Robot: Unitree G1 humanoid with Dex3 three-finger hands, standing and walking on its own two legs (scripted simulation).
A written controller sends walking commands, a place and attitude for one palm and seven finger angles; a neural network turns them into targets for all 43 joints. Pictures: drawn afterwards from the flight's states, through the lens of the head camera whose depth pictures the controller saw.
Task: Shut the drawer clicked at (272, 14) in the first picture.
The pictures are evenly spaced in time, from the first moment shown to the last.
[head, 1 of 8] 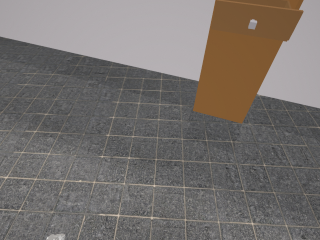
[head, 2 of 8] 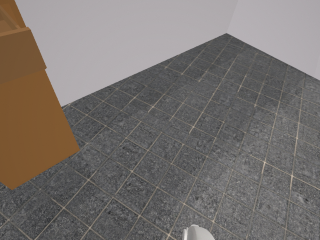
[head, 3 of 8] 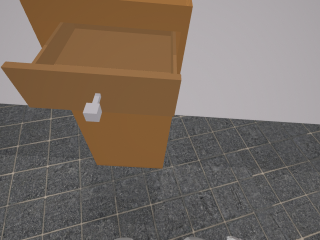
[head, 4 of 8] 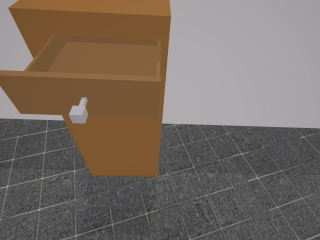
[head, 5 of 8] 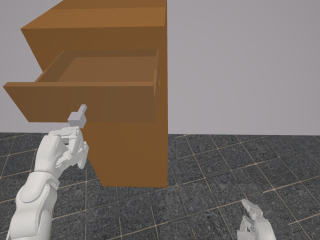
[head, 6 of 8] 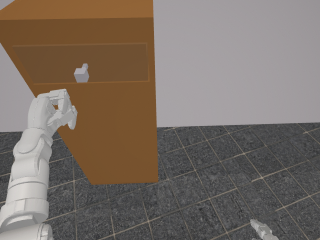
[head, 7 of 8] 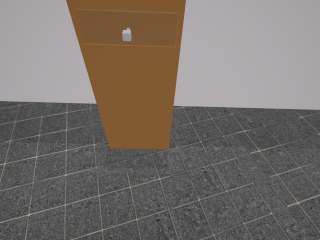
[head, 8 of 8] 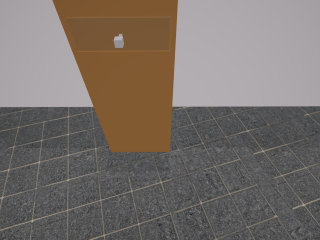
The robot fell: no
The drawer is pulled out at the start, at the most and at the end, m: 0.20 0.20 0.00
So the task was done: yes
